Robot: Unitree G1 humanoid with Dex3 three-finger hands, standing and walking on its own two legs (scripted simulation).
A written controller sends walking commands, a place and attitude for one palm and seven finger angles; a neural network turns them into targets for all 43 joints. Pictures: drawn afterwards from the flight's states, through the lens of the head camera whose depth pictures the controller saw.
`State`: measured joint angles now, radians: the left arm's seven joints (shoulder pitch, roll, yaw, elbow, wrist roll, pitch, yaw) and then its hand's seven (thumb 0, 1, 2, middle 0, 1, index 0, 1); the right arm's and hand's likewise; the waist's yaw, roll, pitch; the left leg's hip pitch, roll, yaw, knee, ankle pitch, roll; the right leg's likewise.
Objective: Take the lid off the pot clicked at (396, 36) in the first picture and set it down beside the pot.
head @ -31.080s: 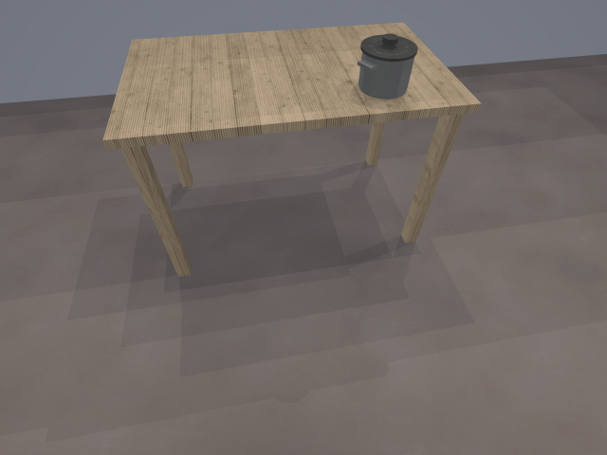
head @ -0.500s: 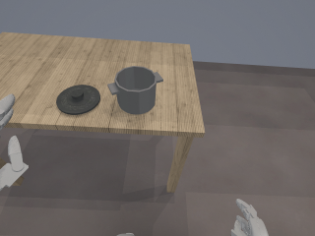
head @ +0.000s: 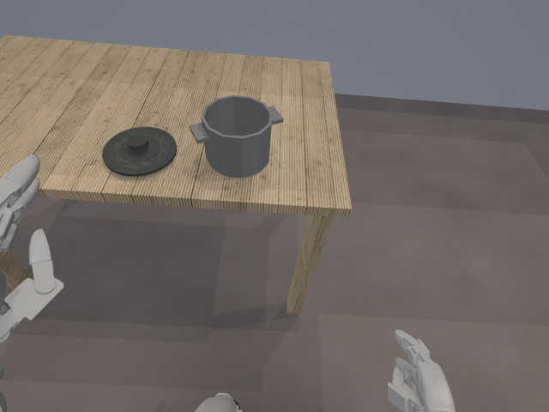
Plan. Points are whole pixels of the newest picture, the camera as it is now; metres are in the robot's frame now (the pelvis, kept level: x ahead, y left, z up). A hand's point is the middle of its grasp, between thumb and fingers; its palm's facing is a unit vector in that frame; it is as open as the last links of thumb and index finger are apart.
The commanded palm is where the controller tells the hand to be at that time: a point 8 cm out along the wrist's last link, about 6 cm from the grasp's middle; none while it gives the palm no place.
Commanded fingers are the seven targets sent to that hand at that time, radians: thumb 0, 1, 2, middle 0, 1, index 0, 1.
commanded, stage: step back with the hand held close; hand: left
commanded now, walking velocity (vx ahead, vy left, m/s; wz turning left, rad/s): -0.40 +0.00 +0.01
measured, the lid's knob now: (138, 142) +0.64 +0.36 -0.04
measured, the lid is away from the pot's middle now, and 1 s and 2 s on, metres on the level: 0.23 0.23 0.23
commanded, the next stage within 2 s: stop stepping back and stand still in 0.26 s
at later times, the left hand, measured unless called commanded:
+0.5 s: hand out of the picture +0.10 +0.25 +0.16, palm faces +0.22 -0.86 -0.46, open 7.4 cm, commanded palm +0.04 +0.29 +0.19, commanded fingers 0.00 0.90 0.90 -0.20 -0.30 -0.20 -0.30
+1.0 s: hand out of the picture +0.02 +0.25 +0.18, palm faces +0.32 -0.84 -0.44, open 7.4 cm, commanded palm -0.02 +0.31 +0.19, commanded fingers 0.00 0.90 0.90 -0.20 -0.30 -0.20 -0.30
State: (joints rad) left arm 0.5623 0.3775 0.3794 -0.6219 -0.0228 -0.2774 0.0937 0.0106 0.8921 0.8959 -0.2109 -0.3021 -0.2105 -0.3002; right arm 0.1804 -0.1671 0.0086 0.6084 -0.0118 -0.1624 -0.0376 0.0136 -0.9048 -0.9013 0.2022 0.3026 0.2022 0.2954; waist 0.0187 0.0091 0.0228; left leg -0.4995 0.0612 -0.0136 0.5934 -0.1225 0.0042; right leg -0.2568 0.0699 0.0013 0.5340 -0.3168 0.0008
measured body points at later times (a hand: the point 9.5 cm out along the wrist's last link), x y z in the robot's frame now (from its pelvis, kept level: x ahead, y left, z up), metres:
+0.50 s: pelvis -0.10 +0.02 +0.00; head -0.09 +0.05 +0.45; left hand +0.08 +0.29 +0.19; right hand +0.06 -0.20 -0.05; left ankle +0.06 +0.11 -0.72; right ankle -0.15 -0.11 -0.73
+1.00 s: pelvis -0.15 +0.03 +0.01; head -0.17 +0.04 +0.45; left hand +0.00 +0.30 +0.20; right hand -0.01 -0.21 -0.08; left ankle -0.13 +0.14 -0.71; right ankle -0.15 -0.09 -0.73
